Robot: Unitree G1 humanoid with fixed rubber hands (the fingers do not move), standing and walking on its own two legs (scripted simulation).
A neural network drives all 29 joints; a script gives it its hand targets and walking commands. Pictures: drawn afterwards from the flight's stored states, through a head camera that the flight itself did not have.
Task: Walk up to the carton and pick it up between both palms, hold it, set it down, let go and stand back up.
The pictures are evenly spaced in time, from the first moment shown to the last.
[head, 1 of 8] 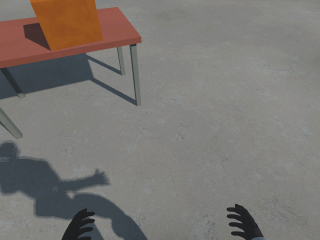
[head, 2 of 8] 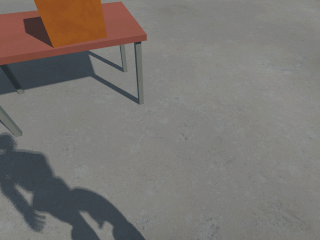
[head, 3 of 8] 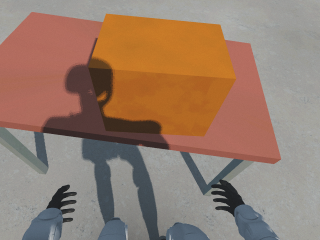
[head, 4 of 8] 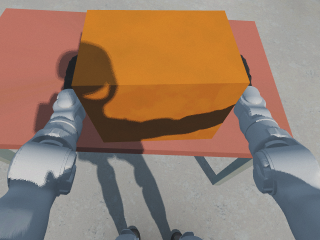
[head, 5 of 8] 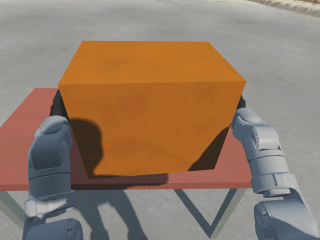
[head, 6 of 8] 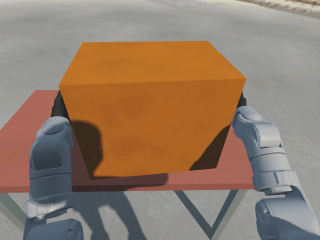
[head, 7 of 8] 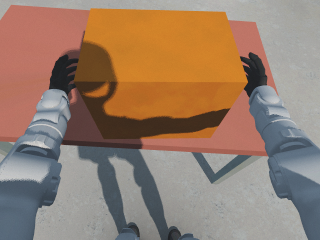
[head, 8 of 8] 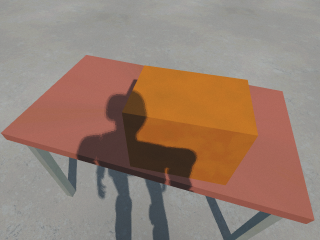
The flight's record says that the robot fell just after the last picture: no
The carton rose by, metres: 0.19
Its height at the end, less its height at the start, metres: +0.00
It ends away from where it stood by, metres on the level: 0.01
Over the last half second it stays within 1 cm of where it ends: yes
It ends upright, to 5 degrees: yes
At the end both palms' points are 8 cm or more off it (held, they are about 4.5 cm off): yes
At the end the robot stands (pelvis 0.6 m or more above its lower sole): yes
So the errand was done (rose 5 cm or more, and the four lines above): yes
